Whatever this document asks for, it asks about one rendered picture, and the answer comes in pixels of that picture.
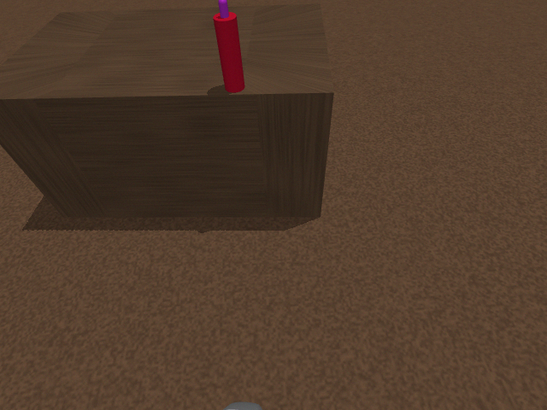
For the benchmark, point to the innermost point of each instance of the bottle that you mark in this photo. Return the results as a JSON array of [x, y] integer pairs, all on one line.
[[226, 29]]

